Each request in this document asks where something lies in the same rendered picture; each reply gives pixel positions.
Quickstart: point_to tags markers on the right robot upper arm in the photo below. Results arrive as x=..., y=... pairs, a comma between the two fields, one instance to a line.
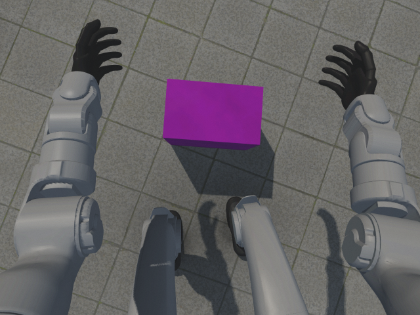
x=386, y=251

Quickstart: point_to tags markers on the left robot hand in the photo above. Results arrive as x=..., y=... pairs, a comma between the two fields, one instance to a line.
x=87, y=58

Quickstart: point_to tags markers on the right robot forearm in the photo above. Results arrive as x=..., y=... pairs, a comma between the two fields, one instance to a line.
x=376, y=161

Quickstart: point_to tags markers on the left robot upper arm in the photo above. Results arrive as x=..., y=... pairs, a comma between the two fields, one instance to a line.
x=53, y=237

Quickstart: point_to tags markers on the left robot thigh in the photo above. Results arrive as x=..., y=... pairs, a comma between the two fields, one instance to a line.
x=153, y=291

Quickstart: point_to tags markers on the carton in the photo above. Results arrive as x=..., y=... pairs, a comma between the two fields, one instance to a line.
x=212, y=115

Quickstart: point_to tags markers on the left robot forearm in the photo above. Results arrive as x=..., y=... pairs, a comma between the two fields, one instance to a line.
x=68, y=151

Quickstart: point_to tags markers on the right robot hand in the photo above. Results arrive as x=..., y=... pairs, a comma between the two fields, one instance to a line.
x=361, y=75

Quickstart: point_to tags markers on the robot left shin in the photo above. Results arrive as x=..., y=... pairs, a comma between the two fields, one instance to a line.
x=158, y=211

